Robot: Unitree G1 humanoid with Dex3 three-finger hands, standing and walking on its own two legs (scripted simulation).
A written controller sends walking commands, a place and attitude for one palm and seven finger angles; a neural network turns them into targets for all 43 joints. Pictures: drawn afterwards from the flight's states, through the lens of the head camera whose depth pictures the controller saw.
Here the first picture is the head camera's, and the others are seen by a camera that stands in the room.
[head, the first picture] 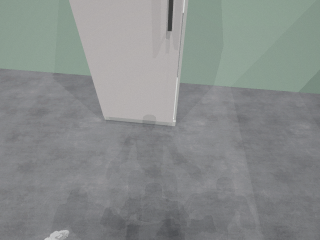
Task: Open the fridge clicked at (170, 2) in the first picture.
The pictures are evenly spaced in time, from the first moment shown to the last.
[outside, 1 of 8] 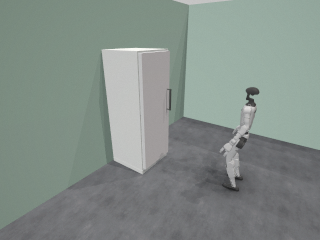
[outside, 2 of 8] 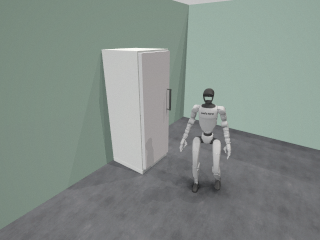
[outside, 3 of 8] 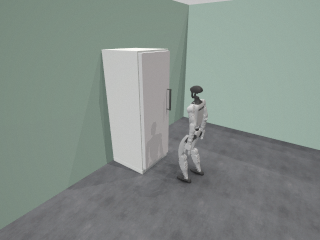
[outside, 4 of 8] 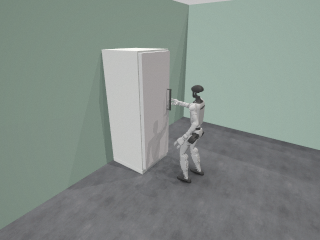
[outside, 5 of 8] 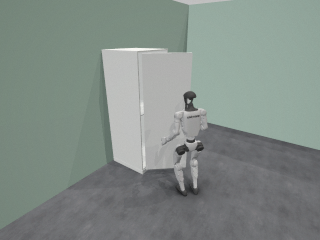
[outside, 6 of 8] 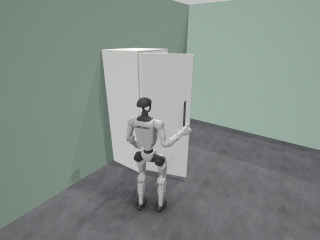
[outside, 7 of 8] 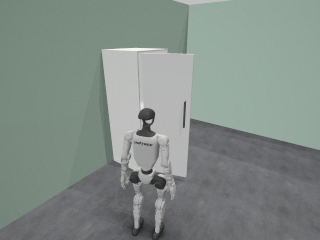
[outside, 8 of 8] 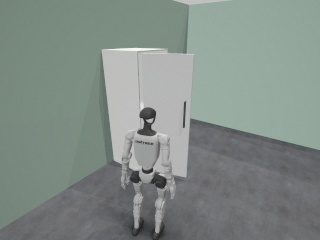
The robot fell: no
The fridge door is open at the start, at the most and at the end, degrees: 0 82 71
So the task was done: yes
